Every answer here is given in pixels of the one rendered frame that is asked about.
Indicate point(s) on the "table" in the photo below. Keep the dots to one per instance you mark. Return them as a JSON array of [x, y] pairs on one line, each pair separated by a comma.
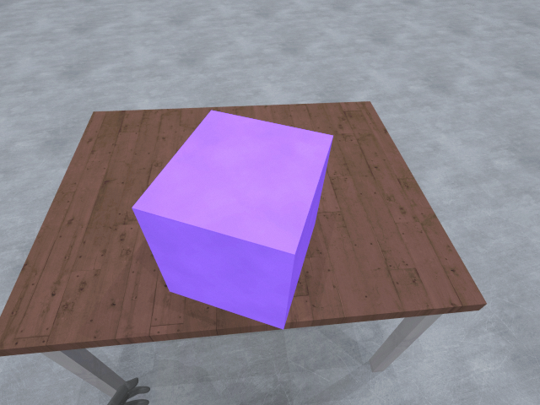
[[377, 250]]

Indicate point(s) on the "carton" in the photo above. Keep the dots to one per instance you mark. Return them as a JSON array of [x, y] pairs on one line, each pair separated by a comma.
[[230, 218]]

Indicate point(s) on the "left robot hand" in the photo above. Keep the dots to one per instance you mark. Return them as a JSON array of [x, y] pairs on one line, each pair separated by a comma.
[[128, 390]]

